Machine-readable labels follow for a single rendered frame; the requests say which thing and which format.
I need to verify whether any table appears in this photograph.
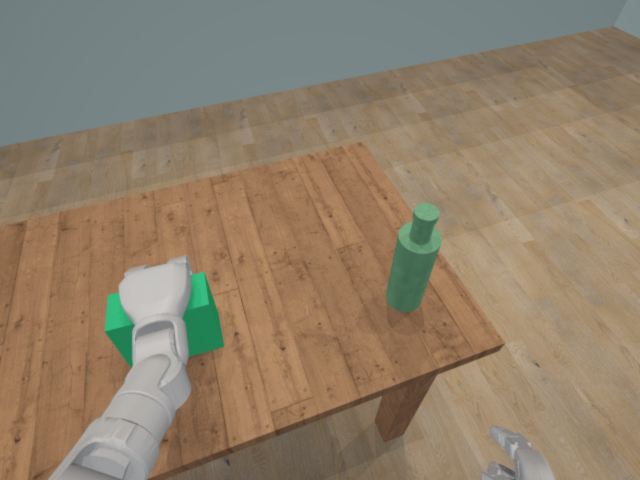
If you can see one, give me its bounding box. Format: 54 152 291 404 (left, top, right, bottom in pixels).
0 142 505 480

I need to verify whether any sponge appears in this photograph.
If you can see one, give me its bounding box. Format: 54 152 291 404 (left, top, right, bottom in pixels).
105 272 224 368

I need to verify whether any left robot forearm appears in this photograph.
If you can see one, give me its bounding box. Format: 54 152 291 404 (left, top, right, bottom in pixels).
48 314 191 480

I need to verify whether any robot left hand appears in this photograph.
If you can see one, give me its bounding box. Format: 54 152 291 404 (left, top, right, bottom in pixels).
119 255 193 325

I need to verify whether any robot right hand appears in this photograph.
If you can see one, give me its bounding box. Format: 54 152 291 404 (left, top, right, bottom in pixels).
482 426 555 480

